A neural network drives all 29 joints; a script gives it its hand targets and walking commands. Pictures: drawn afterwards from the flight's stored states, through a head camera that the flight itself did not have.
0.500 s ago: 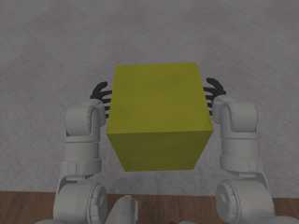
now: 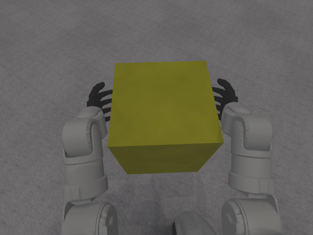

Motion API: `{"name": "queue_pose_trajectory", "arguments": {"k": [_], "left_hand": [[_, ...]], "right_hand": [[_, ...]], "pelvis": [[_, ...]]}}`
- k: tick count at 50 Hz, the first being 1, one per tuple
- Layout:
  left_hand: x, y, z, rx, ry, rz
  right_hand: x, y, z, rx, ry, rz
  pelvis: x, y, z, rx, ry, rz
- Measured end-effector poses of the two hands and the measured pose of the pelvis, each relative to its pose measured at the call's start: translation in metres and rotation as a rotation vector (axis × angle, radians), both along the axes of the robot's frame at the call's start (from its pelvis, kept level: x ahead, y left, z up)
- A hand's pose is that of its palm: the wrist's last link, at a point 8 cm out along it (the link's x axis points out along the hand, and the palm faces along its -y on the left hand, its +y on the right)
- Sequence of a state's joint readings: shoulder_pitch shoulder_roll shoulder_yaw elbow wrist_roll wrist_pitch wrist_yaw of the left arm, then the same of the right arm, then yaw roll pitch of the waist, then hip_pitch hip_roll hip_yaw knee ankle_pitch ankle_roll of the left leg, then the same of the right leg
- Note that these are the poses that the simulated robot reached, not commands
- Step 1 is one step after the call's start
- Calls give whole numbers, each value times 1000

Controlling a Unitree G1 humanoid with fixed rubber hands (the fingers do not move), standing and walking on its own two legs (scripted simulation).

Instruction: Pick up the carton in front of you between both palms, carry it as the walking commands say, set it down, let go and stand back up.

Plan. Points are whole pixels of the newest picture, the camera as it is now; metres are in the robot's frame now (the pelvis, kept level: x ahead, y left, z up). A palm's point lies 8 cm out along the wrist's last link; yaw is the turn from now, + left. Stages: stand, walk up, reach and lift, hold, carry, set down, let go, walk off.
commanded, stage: carry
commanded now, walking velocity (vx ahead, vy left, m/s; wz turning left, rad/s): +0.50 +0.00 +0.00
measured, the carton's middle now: (161, 124) +0.37 -0.03 +0.03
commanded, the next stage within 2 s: none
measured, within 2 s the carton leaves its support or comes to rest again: neither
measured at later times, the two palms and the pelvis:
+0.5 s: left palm (93, 54) +0.70 +0.18 +0.01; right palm (172, 44) +0.73 -0.12 +0.01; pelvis +0.36 -0.01 -0.08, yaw +2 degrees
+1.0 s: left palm (107, 7) +0.97 +0.13 +0.03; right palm (175, 4) +0.98 -0.16 +0.03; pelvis +0.70 -0.02 -0.07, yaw +2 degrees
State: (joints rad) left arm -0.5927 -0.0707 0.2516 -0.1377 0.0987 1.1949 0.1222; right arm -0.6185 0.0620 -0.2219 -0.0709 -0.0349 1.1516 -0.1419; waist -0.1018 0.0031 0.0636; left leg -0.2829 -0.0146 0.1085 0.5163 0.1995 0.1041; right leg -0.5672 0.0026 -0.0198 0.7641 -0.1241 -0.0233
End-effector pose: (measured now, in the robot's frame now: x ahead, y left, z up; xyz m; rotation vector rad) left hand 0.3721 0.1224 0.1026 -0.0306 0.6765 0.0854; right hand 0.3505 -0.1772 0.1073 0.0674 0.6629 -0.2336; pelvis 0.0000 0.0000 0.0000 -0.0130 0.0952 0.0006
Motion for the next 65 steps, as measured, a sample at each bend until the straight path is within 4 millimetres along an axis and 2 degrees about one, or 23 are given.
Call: {"name": "queue_pose_trajectory", "arguments": {"k": [3, 5, 7, 10, 14, 19, 23, 26, 28, 31, 34, 38, 42, 46, 49, 54, 59, 65], "left_hand": [[52, -10, 6, 11, -37, -10], [89, -17, 4, 27, -55, -14], [124, -21, -5, 50, -68, -13], [161, -13, -31, 89, -14, 6], [186, 10, -70, 62, 108, 67], [232, 37, -91, 36, 141, 159], [291, 53, -94, 16, 100, 180], [347, 59, -93, 2, 38, 154], [385, 58, -91, -8, 13, 119], [428, 48, -86, -10, 36, 61], [462, 35, -78, -17, 60, 20], [500, 22, -65, -42, 34, 6], [529, 18, -56, -61, -7, 43], [561, 16, -57, -30, -31, 73], [588, 12, -66, 4, -36, 95], [614, 13, -81, 23, 84, 134], [653, 15, -76, 28, 109, 151], [728, 22, -62, 28, 44, 129]], "right_hand": [[51, -10, 6, -3, -35, 0], [89, -17, 3, -17, -52, 12], [128, -21, -7, -26, -62, 35], [181, -14, -32, -28, -8, 92], [232, 11, -69, -25, 110, 174], [294, 41, -95, -7, 141, 216], [351, 56, -101, 8, 101, 204], [396, 61, -98, 0, 40, 171], [423, 59, -94, -25, 14, 146], [448, 50, -90, -13, 37, 106], [467, 37, -82, 5, 60, 43], [498, 25, -65, 28, 30, -14], [536, 20, -53, 47, -13, -11], [580, 17, -58, 45, -33, 43], [617, 14, -71, 38, -37, 95], [658, 15, -88, 26, 84, 156], [704, 18, -83, 19, 108, 182], [771, 24, -70, 18, 44, 159]], "pelvis": [[55, -6, -12, 18, -9, -2], [95, -12, -28, 30, -26, 4], [132, -17, -49, 19, -34, 11], [168, -22, -67, -1, -21, 12], [210, -27, -70, 0, -7, 16], [269, -26, -68, 10, 6, 23], [326, -16, -70, 15, 16, 30], [376, -3, -80, 7, 3, 24], [402, 3, -81, 25, 4, 23], [436, 12, -69, 11, 14, 13], [472, 18, -54, -14, 22, -1], [522, 18, -43, -36, 22, -9], [579, 8, -42, -35, 15, -8], [640, -7, -53, -16, -9, 0], [685, -20, -69, -12, -32, 28], [736, -31, -58, 5, -33, 55], [785, -32, -46, 25, -27, 55], [855, -20, -46, 29, -27, 50]]}}
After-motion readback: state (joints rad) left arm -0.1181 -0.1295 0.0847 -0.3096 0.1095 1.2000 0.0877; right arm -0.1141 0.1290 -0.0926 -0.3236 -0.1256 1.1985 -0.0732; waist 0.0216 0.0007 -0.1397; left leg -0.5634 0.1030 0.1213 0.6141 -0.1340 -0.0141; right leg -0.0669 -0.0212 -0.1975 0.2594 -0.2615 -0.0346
